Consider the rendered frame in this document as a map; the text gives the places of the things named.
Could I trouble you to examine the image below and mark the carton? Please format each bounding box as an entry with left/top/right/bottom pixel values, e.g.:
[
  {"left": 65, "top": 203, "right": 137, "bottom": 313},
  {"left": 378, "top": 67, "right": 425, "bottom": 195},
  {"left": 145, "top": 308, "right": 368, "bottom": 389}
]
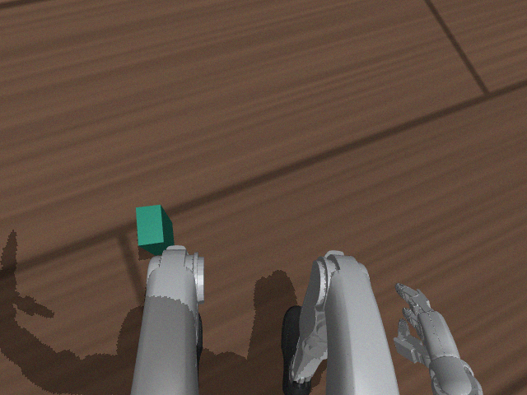
[{"left": 136, "top": 205, "right": 175, "bottom": 256}]

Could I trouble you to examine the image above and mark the right robot arm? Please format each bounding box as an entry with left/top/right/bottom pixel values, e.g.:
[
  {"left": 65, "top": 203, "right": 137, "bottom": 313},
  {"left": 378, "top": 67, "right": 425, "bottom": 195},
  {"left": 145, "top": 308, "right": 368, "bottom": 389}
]
[{"left": 429, "top": 356, "right": 483, "bottom": 395}]

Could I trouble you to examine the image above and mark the right robot hand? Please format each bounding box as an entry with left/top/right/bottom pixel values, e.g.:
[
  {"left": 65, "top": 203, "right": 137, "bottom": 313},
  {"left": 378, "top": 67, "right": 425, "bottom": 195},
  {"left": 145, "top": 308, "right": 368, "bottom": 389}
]
[{"left": 394, "top": 283, "right": 460, "bottom": 368}]

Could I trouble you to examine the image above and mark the right robot foot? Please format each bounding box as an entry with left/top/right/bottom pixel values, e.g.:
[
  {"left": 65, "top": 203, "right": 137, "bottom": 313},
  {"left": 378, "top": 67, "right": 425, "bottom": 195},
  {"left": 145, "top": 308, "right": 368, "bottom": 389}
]
[{"left": 281, "top": 305, "right": 311, "bottom": 395}]

